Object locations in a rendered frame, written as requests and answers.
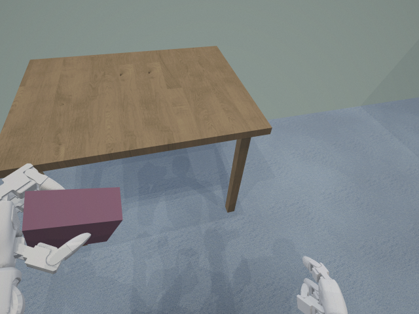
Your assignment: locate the sponge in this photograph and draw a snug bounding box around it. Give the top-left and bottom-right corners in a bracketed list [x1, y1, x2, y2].
[22, 187, 122, 249]

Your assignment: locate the table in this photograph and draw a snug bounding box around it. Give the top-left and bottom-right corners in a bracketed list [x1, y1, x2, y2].
[0, 46, 272, 246]

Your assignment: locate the robot left hand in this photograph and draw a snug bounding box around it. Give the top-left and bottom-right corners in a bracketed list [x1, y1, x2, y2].
[0, 164, 91, 274]

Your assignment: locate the left robot forearm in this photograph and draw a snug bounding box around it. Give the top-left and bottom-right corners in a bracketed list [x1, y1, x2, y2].
[0, 267, 26, 314]

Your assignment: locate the robot right hand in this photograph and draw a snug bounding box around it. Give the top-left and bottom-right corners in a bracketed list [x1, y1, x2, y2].
[297, 256, 348, 314]

